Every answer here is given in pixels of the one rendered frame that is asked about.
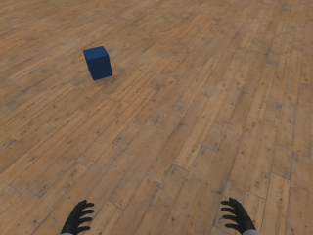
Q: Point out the robot right hand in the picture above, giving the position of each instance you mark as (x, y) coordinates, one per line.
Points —
(241, 216)

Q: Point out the robot left hand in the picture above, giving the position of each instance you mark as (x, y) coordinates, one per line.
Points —
(74, 219)

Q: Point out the carton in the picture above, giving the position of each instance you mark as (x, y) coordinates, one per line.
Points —
(98, 62)

